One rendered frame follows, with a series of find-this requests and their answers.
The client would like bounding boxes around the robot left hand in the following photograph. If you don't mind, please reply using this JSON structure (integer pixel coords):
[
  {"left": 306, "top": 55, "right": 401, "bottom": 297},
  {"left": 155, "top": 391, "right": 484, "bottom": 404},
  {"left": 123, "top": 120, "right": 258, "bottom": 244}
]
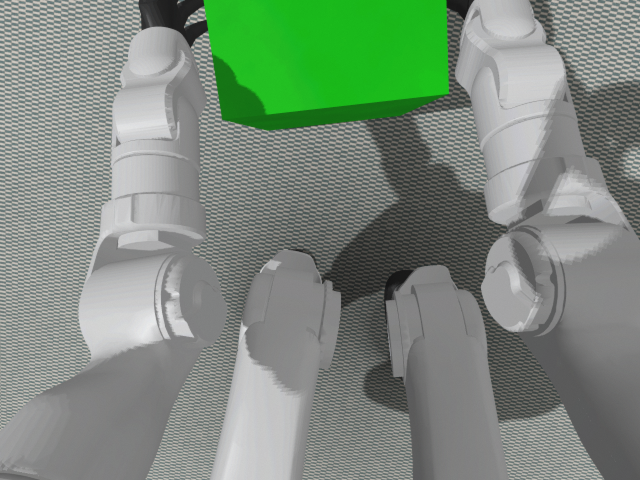
[{"left": 138, "top": 0, "right": 208, "bottom": 48}]

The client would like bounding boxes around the right robot forearm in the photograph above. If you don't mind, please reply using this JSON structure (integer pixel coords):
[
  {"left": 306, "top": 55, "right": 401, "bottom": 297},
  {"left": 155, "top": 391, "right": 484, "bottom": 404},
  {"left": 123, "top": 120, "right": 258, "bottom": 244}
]
[{"left": 455, "top": 0, "right": 640, "bottom": 242}]

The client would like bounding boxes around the left robot forearm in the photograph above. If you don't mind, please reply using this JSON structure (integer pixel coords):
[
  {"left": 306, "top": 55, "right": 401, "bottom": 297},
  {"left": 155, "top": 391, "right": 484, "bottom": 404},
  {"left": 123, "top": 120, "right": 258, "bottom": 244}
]
[{"left": 79, "top": 27, "right": 207, "bottom": 335}]

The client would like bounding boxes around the robot right hand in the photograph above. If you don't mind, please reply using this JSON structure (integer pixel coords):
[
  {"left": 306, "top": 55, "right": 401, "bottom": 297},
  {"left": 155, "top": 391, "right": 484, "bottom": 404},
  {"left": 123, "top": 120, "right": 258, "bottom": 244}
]
[{"left": 446, "top": 0, "right": 474, "bottom": 20}]

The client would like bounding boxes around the robot right upper arm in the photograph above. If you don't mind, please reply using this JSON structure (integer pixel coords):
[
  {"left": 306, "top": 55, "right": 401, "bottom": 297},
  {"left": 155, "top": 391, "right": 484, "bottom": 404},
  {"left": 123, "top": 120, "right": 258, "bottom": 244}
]
[{"left": 481, "top": 222, "right": 640, "bottom": 480}]

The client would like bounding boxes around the left robot thigh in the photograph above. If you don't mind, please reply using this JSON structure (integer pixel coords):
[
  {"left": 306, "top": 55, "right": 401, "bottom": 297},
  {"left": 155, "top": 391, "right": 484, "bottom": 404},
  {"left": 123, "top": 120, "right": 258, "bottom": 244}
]
[{"left": 209, "top": 266, "right": 341, "bottom": 480}]

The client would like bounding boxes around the robot left upper arm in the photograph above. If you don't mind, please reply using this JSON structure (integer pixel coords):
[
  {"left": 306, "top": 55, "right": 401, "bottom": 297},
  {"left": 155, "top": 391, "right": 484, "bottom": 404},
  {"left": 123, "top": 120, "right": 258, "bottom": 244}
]
[{"left": 0, "top": 251, "right": 227, "bottom": 480}]

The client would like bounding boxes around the robot right foot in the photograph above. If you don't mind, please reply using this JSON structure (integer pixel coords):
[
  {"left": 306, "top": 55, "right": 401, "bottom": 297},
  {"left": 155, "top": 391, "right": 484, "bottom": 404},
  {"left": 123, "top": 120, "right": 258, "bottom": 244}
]
[{"left": 384, "top": 270, "right": 413, "bottom": 381}]

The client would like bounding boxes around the carton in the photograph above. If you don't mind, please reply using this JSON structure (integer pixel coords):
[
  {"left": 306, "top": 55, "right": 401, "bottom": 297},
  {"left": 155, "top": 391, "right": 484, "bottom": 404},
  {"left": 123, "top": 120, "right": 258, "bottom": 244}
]
[{"left": 204, "top": 0, "right": 449, "bottom": 131}]

